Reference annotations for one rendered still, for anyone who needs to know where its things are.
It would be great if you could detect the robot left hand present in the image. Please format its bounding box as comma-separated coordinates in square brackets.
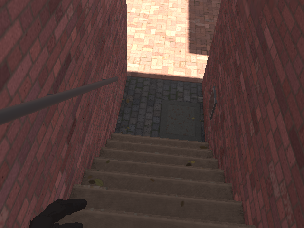
[29, 199, 87, 228]

